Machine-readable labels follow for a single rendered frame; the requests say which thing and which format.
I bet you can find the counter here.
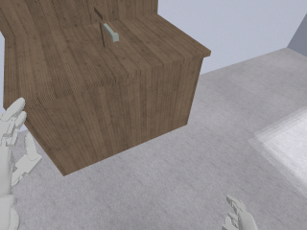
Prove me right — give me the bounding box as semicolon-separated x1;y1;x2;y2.
0;0;211;176

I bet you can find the robot left hand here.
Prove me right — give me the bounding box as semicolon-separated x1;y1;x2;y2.
0;97;42;196

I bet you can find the robot left forearm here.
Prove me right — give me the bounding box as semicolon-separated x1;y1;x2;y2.
0;195;21;230

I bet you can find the robot right hand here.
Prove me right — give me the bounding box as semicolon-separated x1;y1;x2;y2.
222;195;258;230

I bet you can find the tap lever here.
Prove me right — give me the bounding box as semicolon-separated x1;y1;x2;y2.
103;23;119;42

